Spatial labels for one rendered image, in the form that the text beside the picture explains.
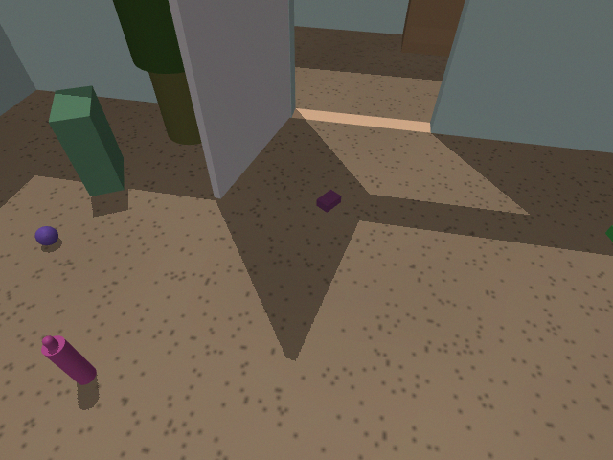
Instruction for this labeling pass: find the bookshelf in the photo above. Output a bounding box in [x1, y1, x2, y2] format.
[401, 0, 465, 57]

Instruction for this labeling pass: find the potted plant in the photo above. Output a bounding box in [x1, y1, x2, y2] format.
[113, 0, 201, 145]

